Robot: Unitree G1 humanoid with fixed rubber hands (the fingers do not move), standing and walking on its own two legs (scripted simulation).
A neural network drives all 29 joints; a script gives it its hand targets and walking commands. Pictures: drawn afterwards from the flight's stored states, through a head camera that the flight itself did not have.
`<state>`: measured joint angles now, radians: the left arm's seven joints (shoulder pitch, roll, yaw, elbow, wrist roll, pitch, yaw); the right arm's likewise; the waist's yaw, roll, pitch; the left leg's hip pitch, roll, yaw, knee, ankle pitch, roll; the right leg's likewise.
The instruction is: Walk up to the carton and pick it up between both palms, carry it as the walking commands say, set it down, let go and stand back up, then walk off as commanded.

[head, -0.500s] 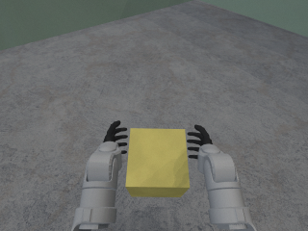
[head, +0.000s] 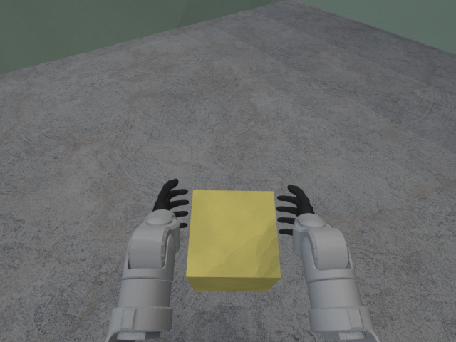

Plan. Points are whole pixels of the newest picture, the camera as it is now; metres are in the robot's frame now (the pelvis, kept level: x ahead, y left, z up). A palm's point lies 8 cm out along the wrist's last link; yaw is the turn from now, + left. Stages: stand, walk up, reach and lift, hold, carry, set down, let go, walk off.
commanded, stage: carry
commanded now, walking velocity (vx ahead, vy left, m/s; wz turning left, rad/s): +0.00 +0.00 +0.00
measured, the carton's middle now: (232, 243) +0.32 +0.00 -0.05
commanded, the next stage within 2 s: none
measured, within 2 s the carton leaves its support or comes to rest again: neither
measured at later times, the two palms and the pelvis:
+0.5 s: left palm (160, 218) +0.29 +0.12 +0.09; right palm (307, 223) +0.29 -0.12 +0.08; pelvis +0.00 +0.00 +0.00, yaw +1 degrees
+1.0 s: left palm (164, 220) +0.29 +0.12 +0.09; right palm (307, 226) +0.28 -0.12 +0.08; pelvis -0.02 +0.00 +0.00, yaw +0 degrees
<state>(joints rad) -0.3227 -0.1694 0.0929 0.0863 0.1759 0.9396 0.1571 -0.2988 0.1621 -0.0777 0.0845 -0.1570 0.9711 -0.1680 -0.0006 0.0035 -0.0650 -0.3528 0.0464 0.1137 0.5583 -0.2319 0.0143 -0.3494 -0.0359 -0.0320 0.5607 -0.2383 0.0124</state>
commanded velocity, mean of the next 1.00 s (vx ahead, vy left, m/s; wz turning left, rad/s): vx -0.03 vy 0.02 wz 0.00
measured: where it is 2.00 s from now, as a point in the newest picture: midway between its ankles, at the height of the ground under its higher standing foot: outside the picture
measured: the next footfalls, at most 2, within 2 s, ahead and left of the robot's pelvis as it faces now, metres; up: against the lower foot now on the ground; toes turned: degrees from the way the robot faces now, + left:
right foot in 1.88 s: -0.08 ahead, -0.12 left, +0.00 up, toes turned -5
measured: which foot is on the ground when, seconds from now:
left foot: down 0.00-1.00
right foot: down 0.00-1.00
